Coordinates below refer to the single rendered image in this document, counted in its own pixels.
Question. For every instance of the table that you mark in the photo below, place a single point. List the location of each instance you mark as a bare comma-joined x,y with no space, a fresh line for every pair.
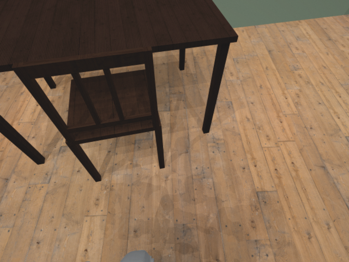
32,30

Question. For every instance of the robot left thigh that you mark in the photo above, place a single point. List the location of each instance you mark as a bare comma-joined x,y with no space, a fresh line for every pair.
137,256

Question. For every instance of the chair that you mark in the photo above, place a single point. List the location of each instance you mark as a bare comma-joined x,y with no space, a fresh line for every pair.
100,107

